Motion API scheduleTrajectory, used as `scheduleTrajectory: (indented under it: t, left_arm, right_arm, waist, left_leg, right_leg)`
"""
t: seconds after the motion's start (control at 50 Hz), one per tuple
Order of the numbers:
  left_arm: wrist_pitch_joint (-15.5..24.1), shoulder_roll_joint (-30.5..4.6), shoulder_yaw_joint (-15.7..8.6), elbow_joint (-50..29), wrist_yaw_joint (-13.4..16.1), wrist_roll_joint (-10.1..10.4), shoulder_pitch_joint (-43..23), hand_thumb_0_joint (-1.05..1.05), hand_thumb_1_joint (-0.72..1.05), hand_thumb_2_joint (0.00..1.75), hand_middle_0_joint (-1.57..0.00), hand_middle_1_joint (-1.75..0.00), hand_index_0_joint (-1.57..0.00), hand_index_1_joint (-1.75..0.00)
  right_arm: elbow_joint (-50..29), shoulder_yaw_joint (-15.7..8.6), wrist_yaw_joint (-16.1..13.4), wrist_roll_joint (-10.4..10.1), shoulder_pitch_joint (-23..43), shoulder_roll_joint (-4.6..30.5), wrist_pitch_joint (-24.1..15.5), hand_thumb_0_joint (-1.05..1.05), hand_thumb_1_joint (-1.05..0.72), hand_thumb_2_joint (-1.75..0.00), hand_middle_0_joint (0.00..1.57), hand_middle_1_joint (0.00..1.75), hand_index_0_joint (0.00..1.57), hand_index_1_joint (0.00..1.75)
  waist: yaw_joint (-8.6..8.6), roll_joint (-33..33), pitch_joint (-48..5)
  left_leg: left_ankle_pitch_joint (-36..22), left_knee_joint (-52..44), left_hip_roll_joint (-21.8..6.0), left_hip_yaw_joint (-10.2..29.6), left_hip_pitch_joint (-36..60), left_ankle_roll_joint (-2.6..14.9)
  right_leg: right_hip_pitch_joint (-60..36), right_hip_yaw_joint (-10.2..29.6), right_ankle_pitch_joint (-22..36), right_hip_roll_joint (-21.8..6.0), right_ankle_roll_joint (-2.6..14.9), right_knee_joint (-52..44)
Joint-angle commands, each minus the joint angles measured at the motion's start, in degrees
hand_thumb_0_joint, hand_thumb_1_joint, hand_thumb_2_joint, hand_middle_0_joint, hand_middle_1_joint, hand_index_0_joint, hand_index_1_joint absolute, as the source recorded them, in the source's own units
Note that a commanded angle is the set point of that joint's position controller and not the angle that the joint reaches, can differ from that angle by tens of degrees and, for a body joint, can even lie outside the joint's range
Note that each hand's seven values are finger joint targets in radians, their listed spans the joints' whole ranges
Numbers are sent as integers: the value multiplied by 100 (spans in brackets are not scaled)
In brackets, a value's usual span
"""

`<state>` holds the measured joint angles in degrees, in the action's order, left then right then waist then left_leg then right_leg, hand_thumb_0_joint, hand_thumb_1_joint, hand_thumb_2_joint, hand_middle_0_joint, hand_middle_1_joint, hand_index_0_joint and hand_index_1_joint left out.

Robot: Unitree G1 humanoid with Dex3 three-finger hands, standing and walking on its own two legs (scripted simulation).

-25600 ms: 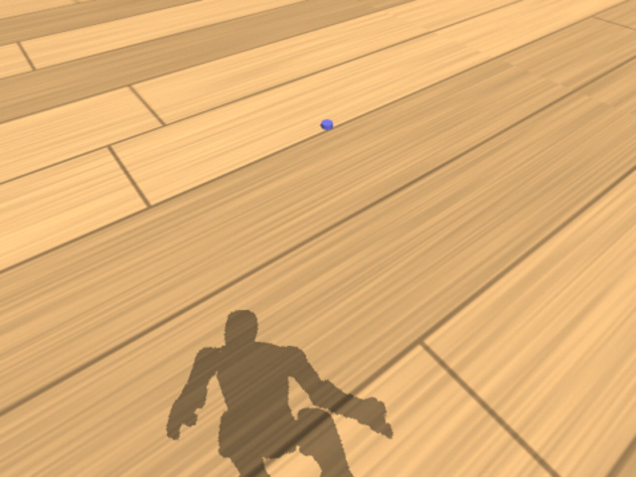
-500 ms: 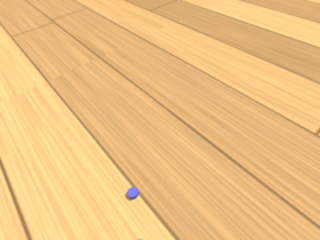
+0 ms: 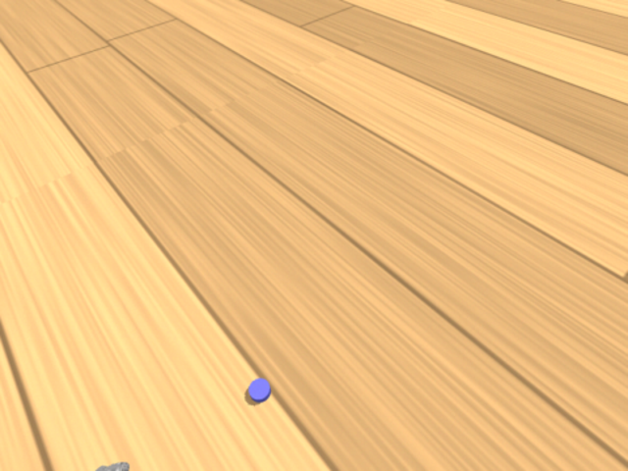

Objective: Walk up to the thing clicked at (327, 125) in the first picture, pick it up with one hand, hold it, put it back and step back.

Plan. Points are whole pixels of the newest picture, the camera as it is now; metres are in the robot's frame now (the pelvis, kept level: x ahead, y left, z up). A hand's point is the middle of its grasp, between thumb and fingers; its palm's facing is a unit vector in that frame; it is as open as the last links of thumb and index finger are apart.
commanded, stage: walk up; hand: left
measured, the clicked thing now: (259, 390) +0.49 +0.21 -0.75
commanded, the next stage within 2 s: stand in 0.46 s
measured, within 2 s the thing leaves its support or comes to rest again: neither
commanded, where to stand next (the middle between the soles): +0.10 -0.03 m, yaw +1 degrees
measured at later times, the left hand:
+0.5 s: hand out of the picture +0.08 +0.28 -0.14, palm faces +0.01 -0.94 -0.35, open 7.4 cm
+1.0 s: hand out of the picture +0.06 +0.27 -0.14, palm faces -0.03 -0.94 -0.33, open 7.3 cm
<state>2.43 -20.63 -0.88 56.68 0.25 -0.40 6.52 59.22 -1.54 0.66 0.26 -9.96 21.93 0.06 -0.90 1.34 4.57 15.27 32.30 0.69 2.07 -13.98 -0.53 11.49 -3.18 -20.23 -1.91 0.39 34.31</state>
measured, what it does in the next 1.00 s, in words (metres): stands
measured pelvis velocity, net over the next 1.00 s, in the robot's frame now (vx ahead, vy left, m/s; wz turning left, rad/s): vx -0.01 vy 0.02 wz -0.01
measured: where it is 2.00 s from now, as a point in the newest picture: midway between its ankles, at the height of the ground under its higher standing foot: outside the picture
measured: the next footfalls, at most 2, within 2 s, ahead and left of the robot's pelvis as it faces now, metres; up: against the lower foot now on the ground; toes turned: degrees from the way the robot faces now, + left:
none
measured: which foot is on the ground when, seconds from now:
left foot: down 0.00-1.00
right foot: down 0.00-1.00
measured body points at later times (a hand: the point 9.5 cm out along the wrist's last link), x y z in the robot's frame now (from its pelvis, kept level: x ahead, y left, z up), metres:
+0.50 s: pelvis +0.00 +0.02 +0.02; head +0.01 +0.03 +0.47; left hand +0.08 +0.33 -0.12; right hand +0.11 -0.28 -0.11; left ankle +0.02 +0.13 -0.73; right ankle -0.02 -0.11 -0.73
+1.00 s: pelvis -0.01 +0.02 +0.02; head +0.00 +0.02 +0.47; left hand +0.07 +0.32 -0.12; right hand +0.07 -0.28 -0.12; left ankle +0.02 +0.13 -0.73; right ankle -0.02 -0.11 -0.73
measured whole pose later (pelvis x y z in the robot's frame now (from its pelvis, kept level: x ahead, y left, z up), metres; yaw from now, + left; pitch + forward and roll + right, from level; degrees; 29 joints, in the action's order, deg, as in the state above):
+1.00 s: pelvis -0.01 +0.02 +0.02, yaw -1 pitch -3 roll +0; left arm 1.0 -19.8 -0.3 65.9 -0.5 -0.6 6.5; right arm 66.0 -0.3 0.4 0.6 -4.8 19.2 -0.4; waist -0.1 -0.2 3.2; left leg 7.8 18.0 1.1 1.2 -7.7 0.4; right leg 4.8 -2.5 -11.0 -2.2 -1.2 18.4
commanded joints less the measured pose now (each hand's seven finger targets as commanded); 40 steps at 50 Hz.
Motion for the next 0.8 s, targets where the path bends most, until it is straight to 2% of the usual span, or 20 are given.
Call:
scheduleTrajectory:
  t: [0.0,0.04,0.08,0.12,0.18,0.26,0.36,0.42,0.44,0.5,0.58,0.62,0.7,0.78]
  left_arm:
    - [62,-1333,-300,-215,87,48,-368,0,90,90,-20,-30,-20,-30]
    - [53,-1318,-280,-112,84,70,-370,0,90,90,-20,-30,-20,-30]
    - [41,-1318,-239,-17,76,65,-415,0,90,90,-20,-30,-20,-30]
    - [29,-1286,-229,98,71,58,-515,0,90,90,-20,-30,-20,-30]
    - [32,-1274,-223,214,59,44,-571,0,90,90,-20,-30,-20,-30]
    - [16,-1243,-199,343,29,35,-711,0,90,90,-20,-30,-20,-30]
    - [20,-1221,-211,493,18,3,-638,0,90,90,-20,-30,-20,-30]
    - [17,-1211,-208,514,11,-10,-654,0,90,90,-20,-30,-20,-30]
    - [3,-1087,-166,555,8,-1,-585,0,90,90,-20,-30,-20,-30]
    - [-2,-1109,-176,575,10,6,-510,0,90,90,-20,-30,-20,-30]
    - [-12,-1150,-184,625,-2,-6,-435,0,90,90,-20,-30,-20,-30]
    - [-38,-1148,-178,661,-13,-7,-389,0,90,90,-20,-30,-20,-30]
    - [-38,-1151,-172,668,-17,-7,-323,0,90,90,-20,-30,-20,-30]
    - [-52,-1105,-152,645,-14,-27,-275,0,90,90,-20,-30,-20,-30]
  right_arm:
    - [-237,-150,-44,-73,260,1126,-215,0,-90,-90,20,30,20,30]
    - [-165,-124,-66,-58,346,1128,-187,0,-90,-90,20,30,20,30]
    - [-105,-108,-68,-51,541,1107,-172,0,-90,-90,20,30,20,30]
    - [-35,-96,-66,-42,640,1095,-167,0,-90,-90,20,30,20,30]
    - [29,-80,-65,-38,756,1071,-173,0,-90,-90,20,30,20,30]
    - [146,-80,-70,-25,860,1073,-169,0,-90,-90,20,30,20,30]
    - [180,-86,-58,-17,957,1033,-174,0,-90,-90,20,30,20,30]
    - [200,-95,-58,-11,975,1044,-163,0,-90,-90,20,30,20,30]
    - [151,-86,-78,25,1103,1000,-197,0,-90,-90,20,30,20,30]
    - [184,-111,-99,25,1055,1064,-224,0,-90,-90,20,30,20,30]
    - [190,-103,-102,18,1049,998,-207,0,-90,-90,20,30,20,30]
    - [205,-104,-98,19,1073,1007,-208,0,-90,-90,20,30,20,30]
    - [233,-96,-97,22,1031,989,-225,0,-90,-90,20,30,20,30]
    - [254,-104,-92,23,986,1002,-216,0,-90,-90,20,30,20,30]
  waist:
    - [119,-329,-824]
    - [117,-67,-857]
    - [138,23,-798]
    - [138,38,-779]
    - [135,-15,-818]
    - [103,28,-674]
    - [112,-50,-712]
    - [94,-22,-701]
    - [107,-96,-575]
    - [113,-48,-737]
    - [106,-35,-789]
    - [108,-1,-596]
    - [134,-50,-608]
    - [119,-51,-544]
  left_leg:
    - [-2658,-397,-682,532,376,368]
    - [-2364,-544,-613,487,330,319]
    - [-2031,-704,-600,509,390,301]
    - [-2035,-855,-659,572,396,311]
    - [-2126,-933,-660,508,542,302]
    - [-1707,-1232,-671,559,498,259]
    - [-1771,-1308,-685,550,617,258]
    - [-1571,-1354,-663,558,576,253]
    - [-1834,-1460,-785,611,717,222]
    - [-2013,-1528,-801,596,803,205]
    - [-1680,-1624,-774,543,799,204]
    - [-1192,-1788,-757,585,684,178]
    - [-1323,-1803,-761,596,618,172]
    - [-1142,-1798,-738,582,592,162]
  right_leg:
    - [-509,513,1909,-486,154,-895]
    - [-649,530,1987,-546,199,-956]
    - [-580,576,1757,-587,211,-1129]
    - [-660,497,1642,-544,180,-1272]
    - [-719,484,1775,-563,138,-1432]
    - [-715,465,1408,-552,94,-1628]
    - [-783,414,1439,-543,54,-1774]
    - [-802,421,1303,-552,50,-1857]
    - [-663,538,1621,-598,22,-1832]
    - [-834,508,1737,-586,-11,-1831]
    - [-879,539,1558,-596,-13,-1888]
    - [-723,535,1221,-556,-4,-1905]
    - [-786,563,1275,-596,5,-1886]
    - [-659,565,1109,-586,11,-1939]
